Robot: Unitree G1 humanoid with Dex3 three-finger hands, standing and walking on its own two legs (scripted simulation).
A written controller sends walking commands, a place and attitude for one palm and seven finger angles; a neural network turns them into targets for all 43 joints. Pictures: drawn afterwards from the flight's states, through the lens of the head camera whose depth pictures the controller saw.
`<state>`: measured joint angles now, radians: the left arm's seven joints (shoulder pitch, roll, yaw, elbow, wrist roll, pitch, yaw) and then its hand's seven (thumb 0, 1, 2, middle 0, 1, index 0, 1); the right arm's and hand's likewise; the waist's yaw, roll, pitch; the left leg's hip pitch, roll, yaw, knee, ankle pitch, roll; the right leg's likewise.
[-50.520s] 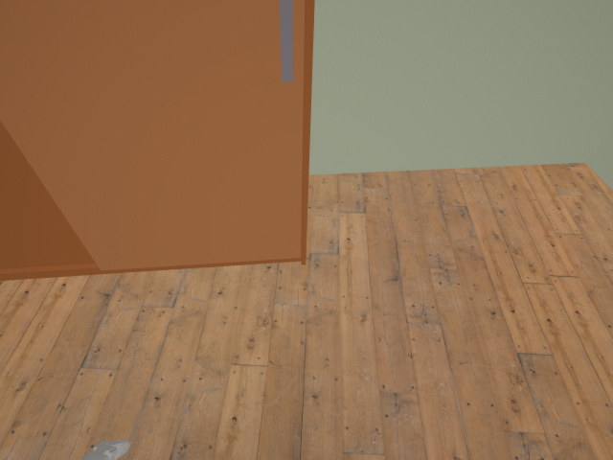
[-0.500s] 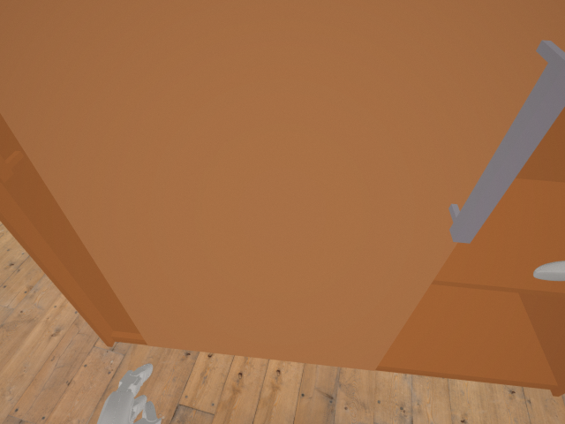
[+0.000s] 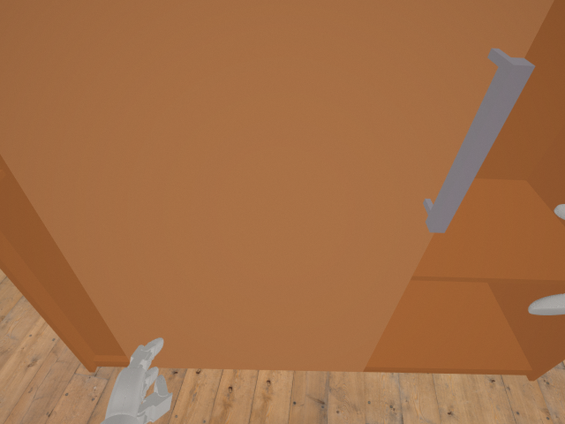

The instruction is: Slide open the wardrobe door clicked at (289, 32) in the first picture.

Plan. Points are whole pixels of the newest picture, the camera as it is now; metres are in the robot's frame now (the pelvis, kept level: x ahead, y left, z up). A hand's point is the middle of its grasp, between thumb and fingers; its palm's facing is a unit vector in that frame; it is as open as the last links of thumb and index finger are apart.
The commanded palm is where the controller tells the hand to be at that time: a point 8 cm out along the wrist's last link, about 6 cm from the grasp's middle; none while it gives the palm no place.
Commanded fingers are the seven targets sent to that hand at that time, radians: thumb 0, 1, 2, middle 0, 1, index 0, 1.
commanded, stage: draw the hand back to the body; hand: right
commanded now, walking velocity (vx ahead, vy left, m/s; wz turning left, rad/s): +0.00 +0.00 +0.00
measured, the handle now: (462, 151) +0.44 -0.28 +0.20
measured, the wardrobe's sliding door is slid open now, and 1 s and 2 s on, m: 0.61 0.61 0.61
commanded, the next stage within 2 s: step back with the hand held close in 1.52 s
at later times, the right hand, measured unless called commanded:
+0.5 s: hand (552, 277) +0.22 -0.29 +0.19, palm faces +0.27 +0.95 -0.18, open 14.5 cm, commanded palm +0.18 -0.33 +0.19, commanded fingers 0.00 0.22 -0.36 0.24 0.96 0.24 0.96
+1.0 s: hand (532, 278) +0.23 -0.28 +0.18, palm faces +0.44 +0.82 -0.37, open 10.2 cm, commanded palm +0.17 -0.31 +0.19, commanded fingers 0.00 -0.68 -0.80 0.21 0.43 0.21 0.43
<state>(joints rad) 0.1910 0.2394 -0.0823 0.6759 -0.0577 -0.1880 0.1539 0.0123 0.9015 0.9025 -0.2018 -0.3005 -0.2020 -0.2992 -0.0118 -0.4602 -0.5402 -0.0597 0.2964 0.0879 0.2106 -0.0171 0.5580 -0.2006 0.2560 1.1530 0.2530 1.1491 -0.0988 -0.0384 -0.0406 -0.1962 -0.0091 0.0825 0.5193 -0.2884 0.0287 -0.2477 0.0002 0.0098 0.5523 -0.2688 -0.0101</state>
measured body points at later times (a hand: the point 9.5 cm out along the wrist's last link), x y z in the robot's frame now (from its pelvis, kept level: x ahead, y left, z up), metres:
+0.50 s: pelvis -0.01 +0.00 +0.00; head -0.05 +0.02 +0.45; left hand +0.19 +0.23 -0.06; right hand +0.20 -0.34 +0.20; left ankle +0.00 +0.10 -0.73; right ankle +0.02 -0.11 -0.73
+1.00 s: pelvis +0.02 -0.02 +0.01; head +0.00 +0.00 +0.46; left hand +0.20 +0.21 -0.08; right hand +0.20 -0.32 +0.20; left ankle +0.00 +0.10 -0.73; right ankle +0.02 -0.11 -0.73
